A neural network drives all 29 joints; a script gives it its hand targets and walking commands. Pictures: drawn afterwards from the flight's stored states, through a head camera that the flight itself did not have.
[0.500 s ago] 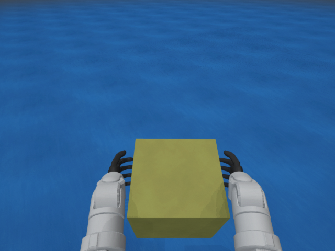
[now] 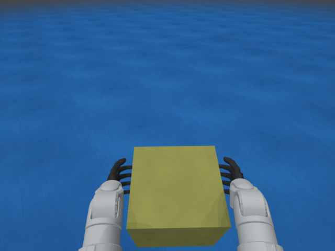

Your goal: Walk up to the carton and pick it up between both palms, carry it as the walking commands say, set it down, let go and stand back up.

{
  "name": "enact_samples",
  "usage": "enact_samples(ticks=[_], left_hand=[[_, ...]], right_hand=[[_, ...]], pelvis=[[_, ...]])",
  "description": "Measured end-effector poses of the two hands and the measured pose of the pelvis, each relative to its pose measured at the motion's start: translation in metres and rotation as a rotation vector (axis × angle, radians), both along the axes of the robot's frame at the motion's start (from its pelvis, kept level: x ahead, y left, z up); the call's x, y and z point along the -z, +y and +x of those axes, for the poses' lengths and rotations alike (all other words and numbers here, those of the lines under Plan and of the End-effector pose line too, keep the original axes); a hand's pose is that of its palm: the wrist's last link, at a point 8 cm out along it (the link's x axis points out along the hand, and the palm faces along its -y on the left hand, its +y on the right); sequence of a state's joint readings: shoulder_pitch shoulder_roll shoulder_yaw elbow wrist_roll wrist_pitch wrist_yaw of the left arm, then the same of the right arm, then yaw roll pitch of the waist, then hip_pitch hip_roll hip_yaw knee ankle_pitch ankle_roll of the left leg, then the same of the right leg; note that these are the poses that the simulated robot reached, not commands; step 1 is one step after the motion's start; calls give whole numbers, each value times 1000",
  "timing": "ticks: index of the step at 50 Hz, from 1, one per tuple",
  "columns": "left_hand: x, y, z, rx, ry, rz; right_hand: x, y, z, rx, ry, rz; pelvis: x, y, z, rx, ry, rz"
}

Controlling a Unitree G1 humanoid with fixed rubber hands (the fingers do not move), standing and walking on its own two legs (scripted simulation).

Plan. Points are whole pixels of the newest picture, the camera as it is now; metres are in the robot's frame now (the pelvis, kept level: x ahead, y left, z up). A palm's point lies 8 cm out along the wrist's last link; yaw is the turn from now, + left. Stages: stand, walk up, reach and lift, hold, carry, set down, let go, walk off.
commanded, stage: reach and lift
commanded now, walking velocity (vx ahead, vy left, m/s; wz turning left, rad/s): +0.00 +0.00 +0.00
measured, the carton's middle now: (174, 197) +0.30 +0.00 -0.02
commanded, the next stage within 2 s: hold in 0.04 s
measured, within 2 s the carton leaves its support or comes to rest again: neither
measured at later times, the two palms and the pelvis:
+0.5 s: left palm (112, 188) +0.28 +0.15 +0.05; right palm (236, 187) +0.28 -0.15 +0.06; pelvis -0.01 +0.00 +0.00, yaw +0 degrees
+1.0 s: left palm (86, 186) +0.27 +0.21 +0.07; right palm (209, 179) +0.29 -0.08 +0.07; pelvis -0.02 +0.05 -0.02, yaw +3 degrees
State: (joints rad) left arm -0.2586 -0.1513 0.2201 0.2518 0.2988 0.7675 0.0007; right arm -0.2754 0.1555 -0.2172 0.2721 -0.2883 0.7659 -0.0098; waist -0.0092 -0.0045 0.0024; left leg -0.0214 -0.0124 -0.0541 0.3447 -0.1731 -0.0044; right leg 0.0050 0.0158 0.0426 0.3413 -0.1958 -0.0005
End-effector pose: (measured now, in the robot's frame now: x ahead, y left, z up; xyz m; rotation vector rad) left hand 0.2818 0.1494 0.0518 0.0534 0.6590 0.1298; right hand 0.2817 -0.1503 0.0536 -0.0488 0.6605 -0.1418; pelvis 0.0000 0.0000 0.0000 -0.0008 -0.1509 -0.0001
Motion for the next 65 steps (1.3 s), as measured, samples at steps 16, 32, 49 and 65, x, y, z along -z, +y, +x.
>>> enact_samples(ticks=[16, 32, 49, 65], left_hand=[[0, 2, -7, -1, 4, 4], [-1, 0, -2, -2, 0, 5], [-21, 56, -9, -134, -77, 12], [-36, 112, -81, -291, 6, 21]], right_hand=[[-1, 2, -7, 4, -6, 10], [-2, 1, -2, 11, -18, 3], [-19, 65, 7, 23, -87, 36], [-30, 127, -25, -97, -1, 38]], pelvis=[[1, 3, -8, 1, -11, -1], [4, 4, -9, 5, 38, 0], [23, 46, -15, -45, 236, -10], [13, 72, -33, -209, 234, 18]])
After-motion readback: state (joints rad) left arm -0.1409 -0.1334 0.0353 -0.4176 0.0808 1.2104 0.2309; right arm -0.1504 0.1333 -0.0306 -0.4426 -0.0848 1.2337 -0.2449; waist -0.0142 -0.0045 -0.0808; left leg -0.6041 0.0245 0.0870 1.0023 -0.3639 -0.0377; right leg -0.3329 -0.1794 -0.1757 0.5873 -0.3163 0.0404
